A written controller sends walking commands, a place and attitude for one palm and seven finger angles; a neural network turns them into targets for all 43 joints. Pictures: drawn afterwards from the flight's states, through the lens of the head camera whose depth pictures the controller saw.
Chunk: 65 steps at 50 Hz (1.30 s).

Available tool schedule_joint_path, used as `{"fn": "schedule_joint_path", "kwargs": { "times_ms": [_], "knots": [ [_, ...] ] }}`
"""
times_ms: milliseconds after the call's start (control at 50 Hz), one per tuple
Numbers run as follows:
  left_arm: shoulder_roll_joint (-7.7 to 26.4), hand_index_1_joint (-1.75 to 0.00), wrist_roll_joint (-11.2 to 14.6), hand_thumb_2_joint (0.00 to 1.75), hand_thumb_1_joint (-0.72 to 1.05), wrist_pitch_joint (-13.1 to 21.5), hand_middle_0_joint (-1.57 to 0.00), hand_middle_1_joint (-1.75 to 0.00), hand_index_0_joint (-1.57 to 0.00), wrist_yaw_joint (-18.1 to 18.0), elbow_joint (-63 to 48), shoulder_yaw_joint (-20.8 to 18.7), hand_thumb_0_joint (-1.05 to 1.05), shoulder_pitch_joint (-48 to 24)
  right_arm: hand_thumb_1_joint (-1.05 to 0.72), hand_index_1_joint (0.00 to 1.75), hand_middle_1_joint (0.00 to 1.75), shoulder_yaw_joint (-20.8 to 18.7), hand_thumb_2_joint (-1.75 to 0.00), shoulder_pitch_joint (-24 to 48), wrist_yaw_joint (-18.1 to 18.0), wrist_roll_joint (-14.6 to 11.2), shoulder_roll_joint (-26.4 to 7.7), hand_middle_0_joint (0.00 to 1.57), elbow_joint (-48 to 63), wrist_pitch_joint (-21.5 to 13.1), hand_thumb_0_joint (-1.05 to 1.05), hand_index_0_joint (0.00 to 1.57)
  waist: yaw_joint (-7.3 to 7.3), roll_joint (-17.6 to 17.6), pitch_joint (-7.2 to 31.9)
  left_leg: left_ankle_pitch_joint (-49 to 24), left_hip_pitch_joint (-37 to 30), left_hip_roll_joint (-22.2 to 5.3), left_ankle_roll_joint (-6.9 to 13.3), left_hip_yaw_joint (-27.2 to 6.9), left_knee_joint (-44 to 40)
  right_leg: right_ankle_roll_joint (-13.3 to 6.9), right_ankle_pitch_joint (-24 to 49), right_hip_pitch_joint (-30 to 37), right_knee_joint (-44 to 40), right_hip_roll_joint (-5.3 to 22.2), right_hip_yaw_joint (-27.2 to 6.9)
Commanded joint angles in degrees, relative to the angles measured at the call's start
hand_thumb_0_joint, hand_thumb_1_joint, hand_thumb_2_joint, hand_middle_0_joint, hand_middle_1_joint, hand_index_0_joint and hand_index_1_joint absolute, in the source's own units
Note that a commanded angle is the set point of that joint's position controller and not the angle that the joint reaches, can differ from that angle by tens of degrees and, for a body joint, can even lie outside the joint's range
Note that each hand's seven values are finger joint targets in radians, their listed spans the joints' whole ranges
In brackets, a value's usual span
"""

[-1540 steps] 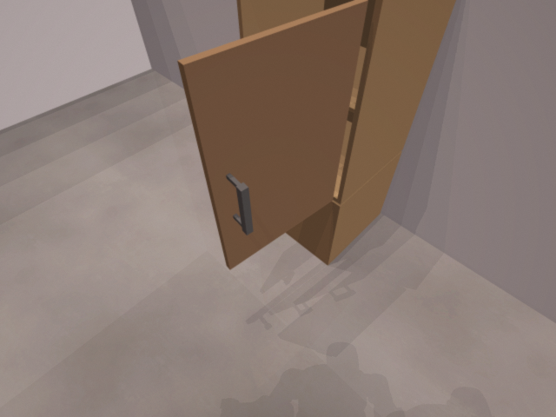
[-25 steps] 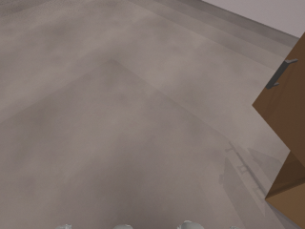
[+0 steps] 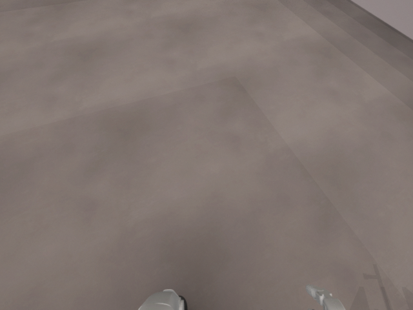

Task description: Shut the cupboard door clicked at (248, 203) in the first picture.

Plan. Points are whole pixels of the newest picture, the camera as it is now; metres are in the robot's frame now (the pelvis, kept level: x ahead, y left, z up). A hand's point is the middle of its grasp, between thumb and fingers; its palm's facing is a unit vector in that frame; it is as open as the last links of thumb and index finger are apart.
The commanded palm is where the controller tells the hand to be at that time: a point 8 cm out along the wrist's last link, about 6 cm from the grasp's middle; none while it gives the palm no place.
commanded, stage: walk to a spot facing it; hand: left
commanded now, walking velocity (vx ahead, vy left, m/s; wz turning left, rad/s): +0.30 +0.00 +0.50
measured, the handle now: out of the picture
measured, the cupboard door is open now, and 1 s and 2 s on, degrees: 63 63 63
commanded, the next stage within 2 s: turn to face it in 0.24 s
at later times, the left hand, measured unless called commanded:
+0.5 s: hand (144, 229) +0.29 +0.18 -0.13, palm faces +0.13 -0.96 -0.25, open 7.4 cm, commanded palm none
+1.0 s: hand (134, 221) +0.31 +0.21 -0.15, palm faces -0.01 -0.98 -0.20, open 7.4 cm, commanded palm none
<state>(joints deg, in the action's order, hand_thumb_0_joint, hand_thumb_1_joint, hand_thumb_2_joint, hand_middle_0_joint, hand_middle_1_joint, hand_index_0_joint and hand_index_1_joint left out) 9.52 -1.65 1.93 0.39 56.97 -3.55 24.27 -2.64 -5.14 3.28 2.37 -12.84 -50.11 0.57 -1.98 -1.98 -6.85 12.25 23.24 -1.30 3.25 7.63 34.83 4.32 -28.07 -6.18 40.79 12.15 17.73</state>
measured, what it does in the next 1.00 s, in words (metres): walks ahead: right foot, then left foot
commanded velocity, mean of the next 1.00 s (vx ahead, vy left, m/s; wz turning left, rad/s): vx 0.08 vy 0.00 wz -0.27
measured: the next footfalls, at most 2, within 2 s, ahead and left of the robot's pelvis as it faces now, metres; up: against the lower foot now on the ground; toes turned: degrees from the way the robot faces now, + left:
right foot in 0.42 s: +0.27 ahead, -0.12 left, +0.00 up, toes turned +3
left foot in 0.82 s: +0.30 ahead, +0.11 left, +0.00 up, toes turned +1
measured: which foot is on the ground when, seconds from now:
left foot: down 0.00-0.42, up 0.44-0.80, down 0.82-1.00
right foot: up 0.00-0.40, down 0.42-0.82, up 0.84-1.00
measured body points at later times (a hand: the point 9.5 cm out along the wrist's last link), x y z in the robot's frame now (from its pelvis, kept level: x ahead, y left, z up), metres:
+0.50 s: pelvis +0.18 -0.03 +0.01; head +0.22 -0.05 +0.46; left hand +0.28 +0.23 -0.11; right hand +0.20 -0.27 -0.15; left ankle +0.08 +0.08 -0.68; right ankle +0.23 -0.12 -0.72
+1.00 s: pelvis +0.25 +0.01 +0.02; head +0.29 +0.03 +0.47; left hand +0.31 +0.26 -0.14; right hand +0.33 -0.24 -0.11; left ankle +0.26 +0.11 -0.72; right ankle +0.21 -0.12 -0.65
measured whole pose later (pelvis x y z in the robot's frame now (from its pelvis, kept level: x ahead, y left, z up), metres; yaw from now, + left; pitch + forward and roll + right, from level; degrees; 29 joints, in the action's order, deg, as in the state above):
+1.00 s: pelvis +0.25 +0.01 +0.02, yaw -7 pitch +0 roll -2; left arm 13.0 -1.5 -4.1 1.1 54.2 -6.1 13.2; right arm -0.5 -8.2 -1.8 2.1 -9.9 -51.6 0.5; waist -2.6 -0.8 -4.7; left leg 15.1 13.7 -4.2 1.4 7.3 29.1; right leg 2.8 -26.4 -26.4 60.1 0.4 1.5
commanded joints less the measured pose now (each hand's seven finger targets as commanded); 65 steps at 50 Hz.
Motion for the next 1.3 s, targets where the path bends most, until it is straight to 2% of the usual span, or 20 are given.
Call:
{"fn": "schedule_joint_path", "kwargs": {
  "times_ms": [0,80,280,360,380,400,420,460,500,580,740,760,800,880,1080,1140,1160,1180,1220,1280],
  "knots": [
    [8.51,-0.3,0.48,0.9,0.9,0.9,-0.2,-0.3,-0.2,-0.19,-12.63,-1.94,0.0,-14.52,-0.9,0.3,0.3,-4.48,-0.9,-21.35,-3.13,-0.64,-17.17,0.2,-2.08,-1.57,0.0,0.2,11.49,7.09,12.2,4.96,-29.0,-23.56,11.46,-34.42,-17.56,-1.88,-3.8,-36.49,34.67,-3.2,-14.27],
    [6.85,-0.3,-0.31,0.9,0.9,-0.72,-0.2,-0.3,-0.2,0.76,-7.65,-2.49,0.0,-8.07,-0.9,0.3,0.3,-1.76,-0.9,-8.44,-4.07,-0.57,-8.71,0.2,0.78,-3.03,0.0,0.2,3.63,11.14,6.32,7.47,-12.15,-13.84,6.8,-22.34,-21.05,-1.32,8.29,-28.41,26.16,-2.28,-16.58],
    [6.87,-0.3,0.05,0.9,0.9,-0.98,-0.2,-0.3,-0.2,1.14,-12.23,-1.87,0.0,-16.99,-0.9,0.3,0.3,-2.47,-0.9,-11.21,-3.6,-0.72,-8.08,0.2,-2.08,-2.96,0.0,0.2,3.37,7.33,4.28,-3.22,-11.81,-10.22,7.5,-19.29,-19.53,-0.02,16.15,-21.46,1.15,-7.97,-13.85],
    [6.97,-0.3,0.03,0.9,0.9,-0.07,-0.2,-0.3,-0.2,0.5,-9.41,-1.77,0.0,-8.78,-0.9,0.3,0.3,-1.9,-0.9,-11.11,-4.1,-1.04,-5.91,0.2,-3.37,-2.49,0.0,0.2,-0.44,5.34,7.18,-6.86,-7.19,-6.8,3.68,-15.17,-8.39,-1.91,21.04,-2.19,-11.9,-10.17,-13.05],
    [10.06,-0.3,-0.22,0.9,0.9,0.72,-0.2,-0.3,-0.2,-0.06,-7.64,-2.22,0.0,-3.35,-0.9,0.3,0.3,-1.52,-0.9,-12.71,-3.83,-1.55,-3.52,0.2,-4.03,-2.81,0.0,0.2,-2.73,-1.81,10.12,-2.03,-1.73,-3.07,1.28,-11.84,1.42,-4.13,23.42,8.14,-15.72,-4.45,-20.5],
    [14.48,-0.3,-0.55,0.9,0.9,1.17,-0.2,-0.3,-0.2,-0.72,-5.76,-2.89,0.0,1.46,-0.9,0.3,0.3,-0.88,-0.9,-15.82,-3.69,-1.8,-0.11,0.2,-3.58,-3.11,0.0,0.2,-3.22,-14.62,13.85,16.85,6.84,4.87,-1.76,-5.34,15.86,-10.1,30.63,15.9,-20.99,9.59,-37.76],
    [14.25,-0.3,0.36,0.9,0.9,1.14,-0.2,-0.3,-0.2,-0.92,-5.32,-2.21,0.0,1.2,-0.9,0.3,0.3,-0.91,-0.9,-16.53,-4.33,-1.47,-1.88,0.2,-3.74,-2.38,0.0,0.2,-2.24,-13.12,13.15,25.48,7.19,2.66,-2.37,-8.54,24.1,-15.03,34.68,11.54,-23.81,13.64,-42.44],
    [9.77,-0.3,0.57,0.9,0.9,0.9,-0.2,-0.3,-0.2,-1.48,-5.7,-1.21,0.0,-6.63,-0.9,0.3,0.3,-0.78,-0.9,-14.64,-4.6,-1.39,-2.09,0.2,-5.18,-2.01,0.0,0.2,0.45,-10.53,8.94,18.6,7.73,-0.78,-3.55,-9.75,28.01,-16.99,40.78,5.04,-23.72,9.23,-37.75],
    [7.69,-0.3,0.6,0.9,0.9,0.7,-0.2,-0.3,-0.2,-1.72,-5.38,-0.74,0.0,-9.31,-0.9,0.3,0.3,0.05,-0.9,-13.31,-4.25,-1.45,0.15,0.2,-5.97,-1.48,0.0,0.2,2.06,-4.7,8.27,13.9,3.4,-1.98,-4.67,-7.45,22.62,-15.46,52.47,0.66,-21.54,4.01,-27.31],
    [8.52,-0.3,0.49,0.9,0.9,0.39,-0.2,-0.3,-0.2,-1.78,-3.44,-1.47,0.0,-7.84,-0.9,0.3,0.3,0.11,-0.9,-11.2,-4.45,-1.59,1.16,0.2,-5.54,-0.36,0.0,0.2,2.06,-4.54,11.12,11.1,1.89,-0.4,-6.37,-4.61,15.4,-14.87,61.79,2.99,-19.9,1.5,-27.22],
    [10.1,-0.3,0.69,0.9,0.9,-2.32,-0.2,-0.3,-0.2,-1.59,-5.22,-3.32,0.0,-11.32,-0.9,0.3,0.3,-0.67,-0.9,-8.84,-5.27,-1.9,-1.85,0.2,-2.12,-0.38,0.0,0.2,3.84,-5.22,9.23,0.49,-13.0,0.16,-5.89,-6.59,-5.33,-11.38,34.21,-10.74,-17.14,-1.96,-32.31],
    [8.45,-0.3,0.91,0.9,0.9,-2.68,-0.2,-0.3,-0.2,-1.45,-5.81,-2.91,0.0,-11.69,-0.9,0.3,0.3,-0.97,-0.9,-10.72,-5.52,-1.67,-4.12,0.2,-2.48,-0.96,0.0,0.2,4.66,-0.36,9.37,-2.7,-19.78,-4.01,-4.82,-9.33,-11.55,-8.9,25.18,-16.6,-13.71,-5.96,-30.03],
    [5.91,-0.3,1.26,0.9,0.9,-3.04,-0.2,-0.3,-0.2,-0.63,-7.69,-2.29,0.0,-10.06,-0.9,0.3,0.3,-2.13,-0.9,-12.77,-5.96,-0.5,-11.62,0.2,-0.93,-0.83,0.0,0.2,5.22,18.21,9.2,-10.78,-20.31,-25.23,6.27,-28.12,-18.34,-3.74,-8.31,-25.03,7.71,-15.28,-18.19],
    [7.68,-0.3,0.41,0.9,0.9,-4.42,-0.2,-0.3,-0.2,0.83,-6.81,-3.23,0.0,-10.49,-0.9,0.3,0.3,-1.0,-0.9,-4.64,-6.34,-0.56,-8.69,0.2,1.89,-0.94,0.0,0.2,1.43,10.43,6.64,-16.88,-14.59,-19.93,6.24,-15.81,-17.07,-1.87,-0.43,-25.77,25.1,-10.26,-18.69],
    [6.48,-0.3,0.18,0.9,0.9,-4.73,-0.2,-0.3,-0.2,1.62,-10.63,-2.12,0.0,-15.79,-0.9,0.3,0.3,-2.76,-0.9,-8.56,-5.24,-0.44,-10.49,0.2,0.26,-0.33,0.0,0.2,3.74,13.87,7.67,-22.27,-17.3,-19.23,3.92,-3.87,-11.55,-2.31,4.35,-16.74,3.74,-11.36,-11.74],
    [8.21,-0.3,0.21,0.9,0.9,-4.13,-0.2,-0.3,-0.2,1.57,-10.15,-2.55,0.0,-12.03,-0.9,0.3,0.3,-3.13,-0.9,-6.61,-4.88,-0.78,-11.46,0.2,0.97,-0.07,0.0,0.2,0.73,11.67,8.69,-17.41,-12.11,-17.88,-0.06,-0.66,-3.74,-3.86,15.47,-5.66,-10.02,-11.81,-11.22],
    [11.63,-0.3,-0.03,0.9,0.9,-3.48,-0.2,-0.3,-0.2,1.24,-9.08,-3.12,0.0,-7.76,-0.9,0.3,0.3,-3.0,-0.9,-6.04,-4.48,-1.24,-10.29,0.2,1.69,-0.02,0.0,0.2,-1.55,4.64,11.27,-9.49,-6.92,-14.56,-3.26,2.26,5.33,-5.66,24.09,2.59,-16.78,-7.26,-16.9],
    [18.54,-0.3,-0.59,0.9,0.9,-2.53,-0.2,-0.3,-0.2,0.33,-8.71,-4.27,0.0,-5.31,-0.9,0.3,0.3,-1.77,-0.9,-5.19,-4.02,-1.49,-4.91,0.2,4.35,0.09,0.0,0.2,-2.92,-15.6,10.88,20.56,9.54,-4.83,-7.07,5.26,20.2,-12.01,42.89,10.54,-20.97,7.87,-38.15],
    [19.04,-0.3,0.3,0.9,0.9,-2.89,-0.2,-0.3,-0.2,-1.0,-8.62,-4.34,0.0,-5.43,-0.9,0.3,0.3,-1.42,-0.9,-2.04,-5.09,-1.63,-5.68,0.2,5.74,1.1,0.0,0.2,-2.59,-11.77,10.12,23.32,15.06,-3.75,-7.02,-7.36,33.49,-18.09,48.13,5.83,-19.65,9.51,-40.92],
    [14.51,-0.3,0.58,0.9,0.9,-3.11,-0.2,-0.3,-0.2,-1.44,-11.2,-2.96,0.0,-13.93,-0.9,0.3,0.3,-1.44,-0.9,-4.54,-4.74,-1.54,-6.85,0.2,3.18,0.96,0.0,0.2,1.23,-7.48,10.42,12.74,11.63,-5.35,-8.17,-8.36,32.56,-15.35,41.65,1.56,-18.53,3.12,-31.86]
  ]
}}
